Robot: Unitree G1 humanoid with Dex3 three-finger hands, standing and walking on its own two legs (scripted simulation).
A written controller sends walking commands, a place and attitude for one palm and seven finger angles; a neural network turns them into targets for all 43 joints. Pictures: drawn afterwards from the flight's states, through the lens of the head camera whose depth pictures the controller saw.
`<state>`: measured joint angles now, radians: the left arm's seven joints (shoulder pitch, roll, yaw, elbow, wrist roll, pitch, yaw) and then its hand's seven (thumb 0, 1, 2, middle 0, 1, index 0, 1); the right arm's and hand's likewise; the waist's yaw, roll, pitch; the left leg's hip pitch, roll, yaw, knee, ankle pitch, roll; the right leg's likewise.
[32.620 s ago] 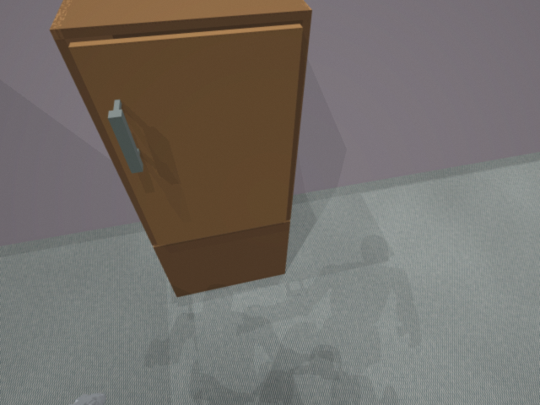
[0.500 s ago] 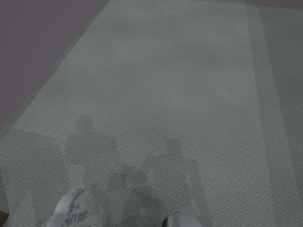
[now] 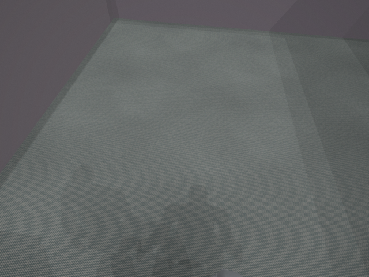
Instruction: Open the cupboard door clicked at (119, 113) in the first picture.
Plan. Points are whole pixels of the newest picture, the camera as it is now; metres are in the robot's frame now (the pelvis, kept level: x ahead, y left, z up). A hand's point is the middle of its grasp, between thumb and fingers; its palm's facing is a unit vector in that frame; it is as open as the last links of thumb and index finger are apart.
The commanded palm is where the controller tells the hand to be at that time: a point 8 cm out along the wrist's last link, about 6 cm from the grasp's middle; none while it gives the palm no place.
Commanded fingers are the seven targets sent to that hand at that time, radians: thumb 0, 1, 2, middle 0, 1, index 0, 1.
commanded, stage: walk to a spot facing it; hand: left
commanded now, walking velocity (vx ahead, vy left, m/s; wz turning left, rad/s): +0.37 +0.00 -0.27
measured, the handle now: out of the picture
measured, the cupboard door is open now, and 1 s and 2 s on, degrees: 42 42 42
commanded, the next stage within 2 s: turn to face it in 0.36 s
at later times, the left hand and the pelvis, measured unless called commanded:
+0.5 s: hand (134, 237) +0.25 +0.16 -0.20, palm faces -0.03 -0.99 -0.16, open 7.3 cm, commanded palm none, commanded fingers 0.00 0.90 0.90 -0.20 -0.30 -0.20 -0.30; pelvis +0.25 -0.02 -0.02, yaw -5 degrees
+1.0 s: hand (142, 180) +0.41 +0.16 -0.18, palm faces +0.24 -0.94 -0.22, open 7.3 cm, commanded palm none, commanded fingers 0.00 0.90 0.90 -0.20 -0.30 -0.20 -0.30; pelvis +0.38 -0.04 -0.01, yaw +14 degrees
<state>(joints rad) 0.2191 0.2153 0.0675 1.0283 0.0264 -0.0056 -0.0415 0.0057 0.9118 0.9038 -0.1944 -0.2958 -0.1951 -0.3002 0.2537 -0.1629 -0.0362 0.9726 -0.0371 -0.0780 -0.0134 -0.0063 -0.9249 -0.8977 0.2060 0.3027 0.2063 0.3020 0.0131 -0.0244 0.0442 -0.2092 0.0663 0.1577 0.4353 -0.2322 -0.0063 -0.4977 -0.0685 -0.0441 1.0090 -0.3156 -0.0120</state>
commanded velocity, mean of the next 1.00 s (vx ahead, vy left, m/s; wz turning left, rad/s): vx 0.14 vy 0.00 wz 0.29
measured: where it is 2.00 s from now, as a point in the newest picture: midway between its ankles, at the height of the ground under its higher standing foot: (201, 224)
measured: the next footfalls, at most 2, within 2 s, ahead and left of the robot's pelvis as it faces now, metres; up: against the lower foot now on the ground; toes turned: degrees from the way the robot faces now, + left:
right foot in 0.14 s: +0.18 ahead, -0.15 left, +0.00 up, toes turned -9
left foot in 0.46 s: +0.37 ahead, +0.09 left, +0.00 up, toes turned +5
